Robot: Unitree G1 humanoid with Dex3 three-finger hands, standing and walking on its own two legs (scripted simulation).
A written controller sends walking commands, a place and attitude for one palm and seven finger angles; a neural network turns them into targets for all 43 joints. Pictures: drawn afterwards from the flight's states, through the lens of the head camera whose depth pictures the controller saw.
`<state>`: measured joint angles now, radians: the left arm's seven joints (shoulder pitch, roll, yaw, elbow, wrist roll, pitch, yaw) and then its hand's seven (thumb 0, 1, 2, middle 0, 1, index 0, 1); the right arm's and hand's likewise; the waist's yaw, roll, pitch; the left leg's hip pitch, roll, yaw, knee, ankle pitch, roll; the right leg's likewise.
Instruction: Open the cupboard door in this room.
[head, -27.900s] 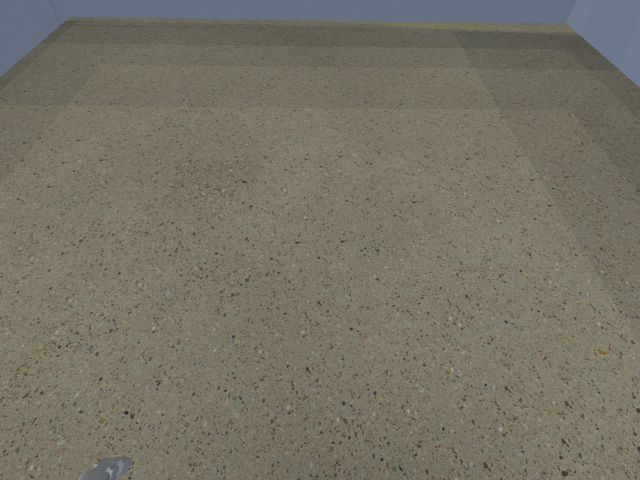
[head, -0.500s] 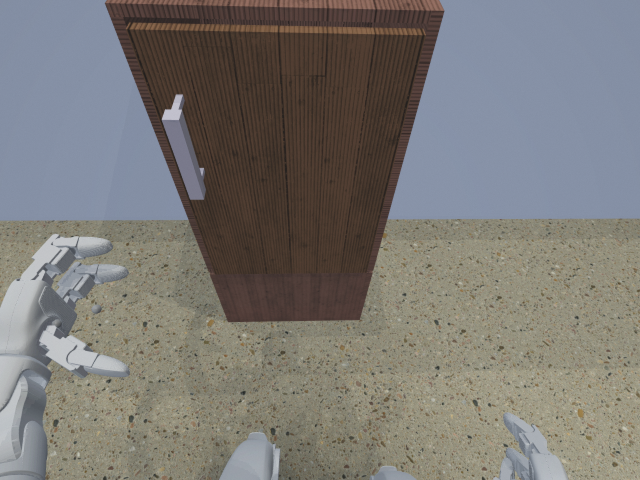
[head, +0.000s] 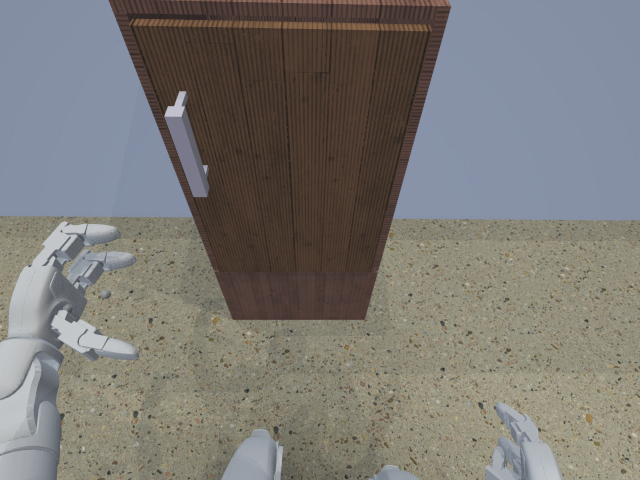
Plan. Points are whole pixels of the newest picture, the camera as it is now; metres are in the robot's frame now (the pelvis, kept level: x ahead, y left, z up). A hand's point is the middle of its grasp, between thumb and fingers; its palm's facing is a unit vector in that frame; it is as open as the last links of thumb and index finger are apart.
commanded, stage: move the hooked fingers beside the handle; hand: left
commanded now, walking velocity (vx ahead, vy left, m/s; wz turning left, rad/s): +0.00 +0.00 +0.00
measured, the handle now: (192, 146) +0.57 +0.24 +0.06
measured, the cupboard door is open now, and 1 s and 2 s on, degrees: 0 0 0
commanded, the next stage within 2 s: none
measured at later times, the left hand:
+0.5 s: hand (125, 240) +0.38 +0.28 +0.06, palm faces +0.06 -1.00 -0.01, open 14.0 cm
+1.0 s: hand (147, 203) +0.45 +0.27 +0.06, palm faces +0.05 -1.00 -0.01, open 14.0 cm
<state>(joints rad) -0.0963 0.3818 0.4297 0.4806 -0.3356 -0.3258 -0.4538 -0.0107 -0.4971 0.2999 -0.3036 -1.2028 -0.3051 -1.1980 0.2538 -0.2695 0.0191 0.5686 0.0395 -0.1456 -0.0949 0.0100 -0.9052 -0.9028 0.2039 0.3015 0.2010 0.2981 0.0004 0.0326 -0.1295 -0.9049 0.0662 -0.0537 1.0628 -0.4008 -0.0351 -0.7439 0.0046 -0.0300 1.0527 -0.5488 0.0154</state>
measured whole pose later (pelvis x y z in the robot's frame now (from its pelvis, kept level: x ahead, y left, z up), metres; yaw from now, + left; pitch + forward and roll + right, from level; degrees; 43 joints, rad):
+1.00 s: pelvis +0.00 +0.01 -0.02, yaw -2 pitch +20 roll -4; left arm -0.69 0.56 0.50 1.03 -0.16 -0.38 -0.42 -0.01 -0.50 0.30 -0.30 -1.20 -0.30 -1.20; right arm 0.32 -0.27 0.02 0.63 0.02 -0.01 -0.06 0.01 -0.91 -0.90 0.20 0.30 0.20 0.30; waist -0.09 0.01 -0.13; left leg -1.09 0.08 -0.04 1.15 -0.42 -0.02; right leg -0.92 0.02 -0.01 1.12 -0.55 0.03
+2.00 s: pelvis +0.00 +0.02 -0.03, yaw -4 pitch +25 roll -6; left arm -0.89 0.72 0.55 1.17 -0.10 -0.34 -0.42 -0.01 -0.50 0.30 -0.30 -1.20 -0.30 -1.20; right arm 0.34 -0.27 0.04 0.61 0.01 0.06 -0.04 0.00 -0.91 -0.90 0.20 0.30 0.20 0.30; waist -0.15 0.02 -0.12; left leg -1.21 0.10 -0.06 1.21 -0.44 -0.01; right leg -1.03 0.04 -0.01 1.14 -0.55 0.04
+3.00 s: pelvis +0.00 +0.01 -0.03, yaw -3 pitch +23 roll -5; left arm -0.86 0.59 0.48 1.14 -0.11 -0.37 -0.31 -0.01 -0.50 0.30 -0.30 -1.20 -0.30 -1.20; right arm 0.36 -0.26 0.03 0.64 0.00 0.06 -0.03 0.00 -0.91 -0.90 0.20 0.30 0.20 0.30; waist -0.15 0.03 -0.13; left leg -1.17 0.10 -0.05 1.19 -0.43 -0.02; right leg -1.00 0.04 -0.01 1.15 -0.55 0.03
